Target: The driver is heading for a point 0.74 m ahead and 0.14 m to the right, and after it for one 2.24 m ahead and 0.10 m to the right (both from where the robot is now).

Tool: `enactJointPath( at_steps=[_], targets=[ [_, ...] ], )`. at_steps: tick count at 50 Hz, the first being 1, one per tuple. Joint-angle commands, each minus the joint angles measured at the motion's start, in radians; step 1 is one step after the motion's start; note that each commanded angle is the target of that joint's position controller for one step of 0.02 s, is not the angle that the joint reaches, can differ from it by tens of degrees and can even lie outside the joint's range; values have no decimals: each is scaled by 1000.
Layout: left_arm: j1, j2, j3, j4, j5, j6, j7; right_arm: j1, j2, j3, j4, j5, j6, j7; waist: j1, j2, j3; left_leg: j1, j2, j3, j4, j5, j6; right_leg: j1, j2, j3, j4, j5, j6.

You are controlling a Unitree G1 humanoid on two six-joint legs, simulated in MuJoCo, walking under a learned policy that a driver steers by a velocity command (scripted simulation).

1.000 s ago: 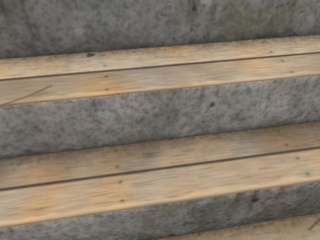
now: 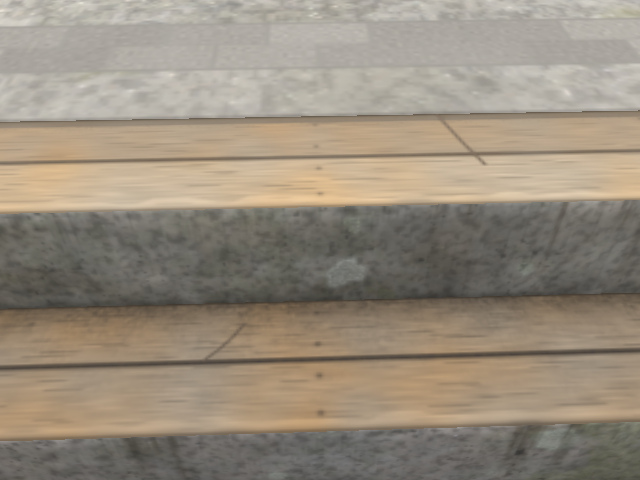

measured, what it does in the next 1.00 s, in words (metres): climbs, turning right: right foot 0.20 m higher, then left foot 0.20 m higher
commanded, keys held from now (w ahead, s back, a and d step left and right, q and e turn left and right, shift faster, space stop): w+e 0.60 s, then w+q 0.40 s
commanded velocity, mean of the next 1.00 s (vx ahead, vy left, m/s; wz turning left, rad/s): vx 0.50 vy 0.00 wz -0.31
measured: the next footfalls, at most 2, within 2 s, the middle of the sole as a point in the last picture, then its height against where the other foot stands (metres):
right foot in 0.34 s outside the picture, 0.20 m higher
left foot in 0.84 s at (364, 358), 0.20 m higher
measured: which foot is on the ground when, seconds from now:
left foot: down 0.00-0.40, up 0.42-0.82, down 0.84-1.00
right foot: up 0.00-0.32, down 0.34-0.88, up 0.90-1.00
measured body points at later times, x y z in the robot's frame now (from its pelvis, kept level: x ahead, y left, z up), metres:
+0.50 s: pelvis +0.23 -0.05 +0.19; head +0.22 -0.05 +0.64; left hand +0.42 +0.14 +0.06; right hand +0.23 -0.30 +0.04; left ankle +0.14 +0.12 -0.34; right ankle +0.28 -0.14 -0.46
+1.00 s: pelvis +0.46 -0.07 +0.41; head +0.46 -0.05 +0.86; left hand +0.59 +0.15 +0.25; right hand +0.49 -0.33 +0.29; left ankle +0.53 -0.03 -0.26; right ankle +0.32 -0.19 -0.16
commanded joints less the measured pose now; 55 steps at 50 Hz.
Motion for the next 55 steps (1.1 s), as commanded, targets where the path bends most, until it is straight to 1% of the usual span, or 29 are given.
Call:
enactJointPath(
  at_steps=[1, 7, 12, 14, 16, 18, 19, 20, 21, 22, 23, 24, 25, 28, 31, 34, 37, 38, 39, 40, 42, 43, 45, 46, 47, 48, 50, 53, 55],
  targets=[
    [3, -108, -28, -56, -16, 26, -13, 65, 76, 16, 63, -21, -28, 25, 64, -12, 106, 239, 220, -381, -585, 177, 124, -400, -31, 103, 242, 28, -91],
    [-220, -78, -70, -146, -24, 49, -19, 240, 61, 42, 161, -89, -40, 35, 56, 75, 124, 419, 236, -161, -753, 168, 143, -763, -32, -3, 656, -111, -159],
    [-538, -15, -80, -323, -19, 114, 35, 392, 7, 46, 182, -119, -65, 57, 5, 113, 72, 487, 217, 29, -912, 432, 138, -637, -148, -207, 99, -92, -91],
    [-658, -24, -104, -398, 1, 187, 10, 359, -110, 30, 179, -62, -60, 116, 49, 183, 57, 277, 292, 38, -1040, 1024, 249, -219, -103, -359, -190, -360, -53],
    [-453, -24, -94, -351, -1, 189, -33, 342, -267, -3, 160, -22, -110, 108, 153, 231, -7, 583, 355, 116, -831, 1952, 246, -153, -7, -400, -291, -423, 5],
    [-304, 33, -76, -307, 4, 163, -5, 391, -269, -24, 172, -25, -103, 110, 149, 286, -107, 905, 324, 90, -613, 2210, 249, -72, 99, -369, -679, -459, -15],
    [-100, 104, -55, -228, -8, 170, 25, 456, -197, -17, 164, -119, -94, 120, 148, 165, -274, 632, 275, 19, -356, 2040, 223, 334, 62, -121, -686, -143, -78],
    [126, 178, -29, -151, -9, 170, 44, 388, -204, -25, 138, -118, -75, 146, 231, 82, -307, 377, 165, -50, -111, 1567, 196, 556, -2, 170, -1009, -407, -102],
    [246, 248, 1, -89, 31, 155, 42, 292, -136, -45, 141, -78, -36, 174, 265, -103, -139, -57, -26, -164, 388, 682, 132, 615, -105, 562, -1398, -782, -124],
    [-103, 218, 51, -140, -14, 117, 97, 183, -105, -59, -75, 8, -92, 51, 75, -169, -132, -48, -64, -213, 834, 421, 54, 548, -145, 650, -1425, -979, -132],
    [-178, 153, 28, -128, -16, 95, 113, 77, -20, -31, -164, -16, -102, 3, 34, -105, -30, -166, -49, -263, 1001, 454, 47, 429, -126, 546, -1382, -937, -76],
    [38, 53, -24, -22, 44, 75, 58, 188, 15, -9, 33, -7, -46, 66, 103, 0, 90, -398, -120, -531, 1041, 623, 130, 394, -104, 510, -1353, -874, -5],
    [6, 48, -22, -6, 25, 48, 42, 156, 11, -5, -15, -9, -49, 75, 48, 22, 160, -460, -88, -510, 1056, 576, 157, 361, -118, 441, -1331, -722, 48],
    [-126, 37, -27, -32, 43, 23, 12, 123, -20, 13, -74, -14, -54, 59, -88, 51, 77, -519, -37, -323, 1030, 442, 170, 346, -81, 159, -1349, -198, 18],
    [79, -7, -46, 32, 61, 17, 30, 62, 3, 44, -63, -18, -43, 55, -47, -47, 79, -787, -49, -278, 1511, 263, 163, 451, -104, 218, -1403, -404, -1],
    [131, 36, -53, 34, 112, 0, 16, -80, -31, 50, -154, -6, -25, 44, -49, 69, 100, -688, 16, -172, 1226, 456, 161, 324, -67, 84, -1453, -468, 53],
    [30, 107, -48, -41, 46, 4, -6, -249, -78, 39, -233, -8, 29, 28, -53, -42, 110, -425, 39, -71, 849, 294, 88, 207, -162, 67, -1691, -252, -57],
    [218, 14, -20, 54, -54, -30, 122, -330, 156, 95, -301, -11, 11, -49, 53, 33, 220, -419, 17, 17, 957, 146, 58, 326, -261, 158, -1841, -231, -38],
    [178, 36, -26, 53, -71, -45, 167, -254, 127, 99, -292, 36, -2, -66, 8, 28, 250, -250, 47, 36, 643, 73, 77, 357, -232, 10, -1893, -74, 11],
    [60, 199, -32, 7, -2, -29, 31, -231, -43, 56, -315, 4, 62, 31, -139, -223, 75, -178, -31, -2, 517, 3, 56, 431, -263, -1, -1713, 672, -87],
    [29, 271, 13, -36, -18, -50, -50, -83, -152, 16, -307, -14, 78, 66, -157, -174, -30, -156, -137, 27, 208, 19, 50, 821, -375, -5, -1528, 1547, -172],
    [384, 210, 4, 69, 77, -51, -73, -91, -153, 15, -280, 49, 62, 53, 14, -75, -240, 131, -151, -62, 232, 18, 134, 756, -313, -54, -1359, 1866, -149],
    [202, 218, 27, 64, 83, -8, -93, 296, -225, -31, -132, -35, 100, 46, -191, 35, -270, 313, -142, -306, -124, 59, 151, 652, -239, -84, -1062, 1489, -162],
    [116, 101, 18, 51, 78, 29, -102, 428, -232, -28, -42, -56, 100, 28, -199, 299, -182, 393, 8, -780, -444, -35, 296, 317, -30, -52, -632, 319, -58],
    [54, 89, 19, 32, 30, 38, -84, 484, -155, -10, -31, -53, 89, 21, -222, 365, -60, 353, 70, -1084, -585, -530, 294, -54, 73, 182, -125, 128, -37],
    [-45, 91, 7, -6, 5, 33, -49, 470, -121, -5, 36, -37, 68, 28, -189, 302, 82, 360, 62, -1044, -551, -536, 233, -289, 137, 248, 103, 128, -71],
    [-122, 78, -10, -52, 7, 18, 4, 330, -32, 7, 82, -42, 9, 42, -51, -41, 89, 426, 41, -824, -500, -272, 99, -432, 78, 232, 0, 110, -56],
    [-147, 11, -60, -97, 51, 17, 29, 268, 36, 28, 125, -9, -34, 33, 59, 103, 121, 330, -26, -566, -519, -69, 46, -556, 5, 53, 227, -115, -26],
    [-196, -3, -85, -133, 39, 14, 25, 311, -33, 15, 125, -49, -49, 50, 56, 47, 131, 235, -26, -534, -554, -7, 30, -558, -31, -53, 179, -32, -1]
  ],
)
